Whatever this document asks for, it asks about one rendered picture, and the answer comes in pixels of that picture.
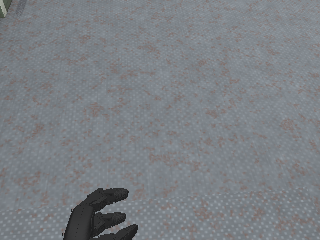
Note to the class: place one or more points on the left robot hand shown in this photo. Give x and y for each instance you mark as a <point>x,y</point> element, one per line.
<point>84,224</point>

